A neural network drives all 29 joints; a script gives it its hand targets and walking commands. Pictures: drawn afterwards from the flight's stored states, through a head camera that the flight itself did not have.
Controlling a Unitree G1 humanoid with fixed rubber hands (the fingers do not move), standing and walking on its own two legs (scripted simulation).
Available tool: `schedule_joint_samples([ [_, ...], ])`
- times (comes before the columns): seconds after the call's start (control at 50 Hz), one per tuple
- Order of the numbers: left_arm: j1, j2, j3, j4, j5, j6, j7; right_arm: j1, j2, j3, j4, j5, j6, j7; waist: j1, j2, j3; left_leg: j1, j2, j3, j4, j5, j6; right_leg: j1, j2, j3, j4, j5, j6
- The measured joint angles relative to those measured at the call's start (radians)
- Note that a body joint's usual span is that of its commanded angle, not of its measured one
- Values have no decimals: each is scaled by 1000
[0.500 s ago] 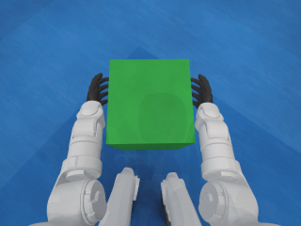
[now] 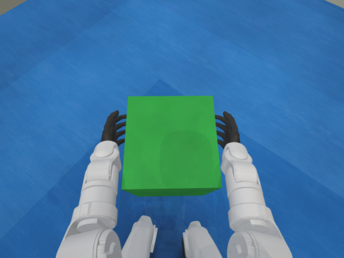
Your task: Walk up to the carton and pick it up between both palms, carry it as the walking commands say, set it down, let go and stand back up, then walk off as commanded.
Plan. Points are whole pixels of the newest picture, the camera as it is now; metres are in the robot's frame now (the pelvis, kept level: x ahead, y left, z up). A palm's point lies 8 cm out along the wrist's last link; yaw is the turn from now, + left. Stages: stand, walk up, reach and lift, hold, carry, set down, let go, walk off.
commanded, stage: reach and lift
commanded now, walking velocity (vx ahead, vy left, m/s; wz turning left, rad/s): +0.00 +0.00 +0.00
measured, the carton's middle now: (170, 152) +0.38 +0.02 -0.11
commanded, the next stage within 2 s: none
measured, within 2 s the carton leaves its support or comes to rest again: neither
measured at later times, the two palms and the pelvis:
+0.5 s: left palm (101, 139) +0.36 +0.17 +0.03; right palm (242, 141) +0.37 -0.13 +0.03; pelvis +0.01 +0.00 +0.06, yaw +0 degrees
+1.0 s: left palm (92, 134) +0.34 +0.16 +0.10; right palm (261, 136) +0.35 -0.13 +0.10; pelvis +0.03 +0.00 +0.09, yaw +0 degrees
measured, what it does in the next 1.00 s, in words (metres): rises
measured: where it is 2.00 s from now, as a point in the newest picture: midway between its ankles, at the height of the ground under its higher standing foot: outside the picture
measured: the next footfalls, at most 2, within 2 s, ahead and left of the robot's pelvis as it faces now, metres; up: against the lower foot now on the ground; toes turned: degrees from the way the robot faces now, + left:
none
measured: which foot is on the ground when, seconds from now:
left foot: down 0.00-1.00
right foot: down 0.00-1.00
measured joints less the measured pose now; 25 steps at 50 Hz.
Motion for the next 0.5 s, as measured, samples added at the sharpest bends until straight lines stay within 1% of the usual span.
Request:
schedule_joint_samples([
  [0.2, 55, -17, 0, -21, 21, 8, -14, 59, 19, 6, -22, -23, 7, 8, -2, 3, 23, 157, 4, -5, -138, 44, 4, 155, -12, 9, -135, 43, -4],
  [0.5, 132, -51, -7, -82, 58, 44, -29, 138, 44, 9, -82, -66, 40, 36, -3, 4, 75, 401, 12, -5, -343, 116, 13, 395, -33, 24, -334, 113, -6],
])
